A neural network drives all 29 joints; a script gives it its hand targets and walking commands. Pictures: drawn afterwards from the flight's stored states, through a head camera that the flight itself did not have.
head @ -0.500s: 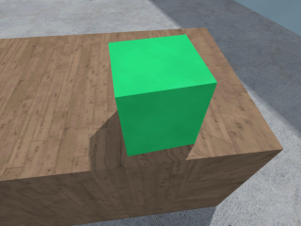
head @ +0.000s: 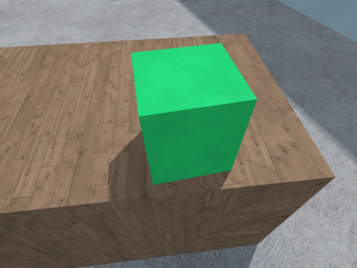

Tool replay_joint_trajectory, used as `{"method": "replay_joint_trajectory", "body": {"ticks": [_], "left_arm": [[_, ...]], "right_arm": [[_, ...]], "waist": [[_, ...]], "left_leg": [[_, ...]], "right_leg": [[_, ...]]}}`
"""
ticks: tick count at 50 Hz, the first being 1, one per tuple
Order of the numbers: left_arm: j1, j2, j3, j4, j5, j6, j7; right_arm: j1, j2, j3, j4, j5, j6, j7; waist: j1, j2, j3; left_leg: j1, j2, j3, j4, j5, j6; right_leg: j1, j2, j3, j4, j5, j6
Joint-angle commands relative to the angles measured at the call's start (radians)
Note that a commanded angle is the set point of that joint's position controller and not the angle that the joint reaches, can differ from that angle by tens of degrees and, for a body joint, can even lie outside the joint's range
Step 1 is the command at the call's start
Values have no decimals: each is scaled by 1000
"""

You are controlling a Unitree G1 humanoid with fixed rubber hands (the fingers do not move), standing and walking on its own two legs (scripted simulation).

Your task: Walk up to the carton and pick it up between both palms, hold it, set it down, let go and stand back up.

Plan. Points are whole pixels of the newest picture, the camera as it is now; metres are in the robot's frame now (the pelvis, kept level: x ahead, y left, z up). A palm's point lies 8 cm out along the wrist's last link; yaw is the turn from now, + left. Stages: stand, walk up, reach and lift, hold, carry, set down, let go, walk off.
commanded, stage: stand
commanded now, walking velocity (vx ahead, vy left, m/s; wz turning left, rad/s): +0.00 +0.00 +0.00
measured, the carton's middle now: (185, 116) +0.43 +0.00 +0.09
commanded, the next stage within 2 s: none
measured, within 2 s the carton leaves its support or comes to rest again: neither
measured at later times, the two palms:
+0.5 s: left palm out of the picture -0.02 +0.22 -0.15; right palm out of the picture -0.03 -0.19 -0.15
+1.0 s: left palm out of the picture -0.05 +0.22 -0.15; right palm out of the picture -0.04 -0.17 -0.15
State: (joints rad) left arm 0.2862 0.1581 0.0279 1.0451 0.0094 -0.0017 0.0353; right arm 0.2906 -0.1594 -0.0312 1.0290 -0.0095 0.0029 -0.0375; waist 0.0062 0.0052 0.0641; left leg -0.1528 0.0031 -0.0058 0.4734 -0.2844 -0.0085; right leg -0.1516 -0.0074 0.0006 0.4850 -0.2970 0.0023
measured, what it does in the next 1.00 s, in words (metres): stands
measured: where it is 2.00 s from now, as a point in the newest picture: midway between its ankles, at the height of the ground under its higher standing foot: outside the picture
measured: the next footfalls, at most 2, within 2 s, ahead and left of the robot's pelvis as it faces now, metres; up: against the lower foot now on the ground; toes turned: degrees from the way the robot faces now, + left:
none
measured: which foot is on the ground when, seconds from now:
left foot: down 0.00-1.00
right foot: down 0.00-1.00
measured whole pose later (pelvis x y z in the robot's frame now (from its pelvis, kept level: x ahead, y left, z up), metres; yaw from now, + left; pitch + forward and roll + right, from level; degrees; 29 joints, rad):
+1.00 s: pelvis -0.01 +0.02 +0.00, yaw +0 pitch -1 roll +0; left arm 0.31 0.10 0.00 1.19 0.01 0.00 0.05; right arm 0.33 -0.10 0.00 1.13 -0.01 -0.01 -0.04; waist 0.01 -0.01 0.05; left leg -0.17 -0.03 0.01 0.44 -0.25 0.03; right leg -0.17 -0.04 0.02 0.45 -0.25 0.04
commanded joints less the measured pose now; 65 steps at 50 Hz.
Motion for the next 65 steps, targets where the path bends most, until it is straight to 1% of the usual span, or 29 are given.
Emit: {"method": "replay_joint_trajectory", "body": {"ticks": [1, 3, 4, 6, 8, 9, 10, 11, 17, 19, 20, 21, 22, 25, 26, 29, 30, 31, 33, 34, 43, 47, 49, 51, 53, 55, 56, 58, 65], "left_arm": [[63, 113, 17, -9, 3, -11, -3], [64, 21, -18, 23, 5, -11, 0], [96, 83, 1, 29, 0, -9, 1], [59, 40, -10, 34, 2, -9, 12], [97, 49, -16, 58, -8, -7, 16], [74, 84, -1, 50, -2, -4, 12], [88, 48, -10, 62, -8, 0, 12], [90, 76, -6, 62, -10, 2, 10], [68, 17, -22, 66, -4, -1, 11], [51, 116, 11, 59, 2, -6, 12], [98, 23, -14, 82, 7, -6, 10], [93, 37, -9, 99, 0, -1, 6], [102, 34, -14, 110, -1, 6, 12], [93, 18, -20, 97, -4, -1, 10], [104, 50, -5, 109, -8, -3, 14], [59, 46, -7, 97, -2, 6, 16], [90, 38, -7, 96, -11, 2, 17], [87, 39, -6, 118, -3, 6, 11], [111, -8, -25, 139, -6, 9, 16], [101, -1, -24, 126, 5, 3, 13], [159, 49, -14, 156, 1, 3, 7], [114, 20, -26, 133, 3, -3, 16], [112, -1, -24, 132, 1, -1, 12], [106, 10, -21, 138, 0, 6, 14], [116, 33, -13, 141, -2, -1, 8], [149, 15, -14, 153, -4, 3, 16], [124, 31, -15, 150, 0, 1, 14], [107, 53, -7, 141, 5, -2, 9], [121, 49, 4, 141, -7, 0, 17]], "right_arm": [[56, -75, -5, -8, 1, -8, -10], [37, -65, -12, 7, 8, -5, -4], [56, -83, -10, 23, 1, -1, -6], [73, -42, -7, 26, -2, -6, -3], [100, -65, -8, 53, 8, -5, 0], [87, 0, 1, 58, -4, -1, 3], [102, -2, 8, 61, 1, -5, -2], [89, 2, 9, 63, -7, -2, -3], [72, -18, 13, 85, -2, -11, -6], [66, -23, 12, 76, -8, -14, -15], [93, -36, 8, 89, -5, -17, -7], [95, -8, 10, 80, 0, -21, -9], [117, -28, 9, 92, 2, -23, -8], [112, 16, 18, 103, -5, -3, -8], [110, 27, 27, 102, 0, -3, -8], [130, 11, 22, 100, 7, -20, -6], [103, 20, 30, 107, -5, -18, -4], [125, 26, 26, 108, -2, -16, -4], [134, -32, 10, 104, 0, -12, -1], [110, -43, 4, 101, -6, -11, -8], [144, 20, 34, 108, 0, -15, -6], [122, -35, 16, 76, 9, -20, -4], [98, -43, 16, 79, -6, -20, -7], [143, -24, 18, 87, -2, -25, -4], [135, -5, 25, 91, 3, -24, -8], [105, 15, 22, 81, -2, -26, -2], [147, 45, 37, 82, 9, -22, 0], [101, -59, 2, 76, -4, -21, -4], [121, 26, 25, 81, -6, -29, -2]], "waist": [[10, -34, -15], [-7, -18, 54], [12, -11, 18], [-25, -19, 27], [-19, 18, 9], [-6, -35, 4], [-22, -27, 35], [-4, 5, 37], [7, 17, 41], [16, 5, 3], [5, 46, 15], [-3, -33, 61], [-3, 7, 53], [10, 5, 57], [0, -26, 75], [-12, -1, 53], [12, -26, 58], [-19, -26, 49], [-18, -10, 66], [0, -14, 40], [17, 8, 53], [-12, -26, 2], [2, 28, 64], [-16, 26, 26], [1, -19, 47], [4, 43, 37], [-12, 56, 51], [-5, -56, 46], [0, -14, 36]], "left_leg": [[-29, 58, -65, -77, 217, 39], [-11, 57, -52, -84, 213, 30], [-20, 58, -61, -87, 195, 38], [-12, 60, -59, -87, 233, 37], [5, 58, -60, -80, 215, 38], [-25, 50, -54, -101, 197, 30], [8, 64, -61, -79, 186, 42], [3, 65, -66, -91, 201, 39], [-62, 60, -74, -97, 237, 46], [-42, 67, -70, -103, 219, 51], [-34, 67, -70, -103, 204, 47], [-33, 72, -81, -111, 200, 51], [-65, 68, -78, -115, 173, 52], [-61, 56, -68, -125, 155, 37], [-53, 63, -69, -120, 188, 35], [-43, 56, -73, -126, 193, 41], [-58, 66, -77, -130, 177, 47], [-4, 71, -84, -131, 148, 45], [-72, 70, -83, -131, 111, 49], [-59, 69, -94, -151, 108, 54], [-88, 79, -102, -140, 112, 52], [-21, 68, -72, -126, 152, 53], [-82, 80, -85, -153, 93, 59], [-61, 73, -92, -147, 121, 57], [-90, 74, -96, -155, 110, 51], [-63, 72, -103, -161, 91, 68], [-76, 54, -76, -139, 152, 50], [-57, 65, -79, -128, 140, 61], [-59, 63, -68, -128, 221, 63]], "right_leg": [[-2, -69, 64, -87, 240, -36], [-49, -65, 61, -110, 241, -31], [-26, -69, 66, -116, 213, -30], [-37, -76, 64, -101, 263, -24], [-27, -71, 53, -117, 227, -20], [-3, -72, 50, -105, 186, -26], [-73, -67, 70, -116, 183, -26], [-80, -65, 57, -122, 180, -24], [2, -82, 64, -105, 239, -28], [15, -87, 67, -98, 239, -33], [-12, -76, 48, -107, 208, -21], [-52, -73, 52, -111, 182, -11], [-24, -68, 64, -123, 186, -12], [-31, -74, 63, -107, 130, -19], [-55, -73, 53, -109, 163, -12], [-37, -77, 57, -110, 186, -13], [-58, -71, 62, -106, 169, -16], [-72, -65, 38, -118, 159, -13], [-48, -67, 58, -115, 140, -2], [-48, -74, 50, -96, 128, -10], [-18, -85, 55, -116, 166, -1], [-71, -75, 55, -109, 169, -9], [-71, -79, 61, -132, 145, -6], [-55, -73, 45, -91, 184, 5], [-47, -78, 42, -102, 167, 7], [-53, -73, 47, -108, 152, 7], [-49, -81, 54, -100, 169, 1], [-67, -78, 44, -120, 158, 5], [-37, -82, 55, -92, 208, 6]]}}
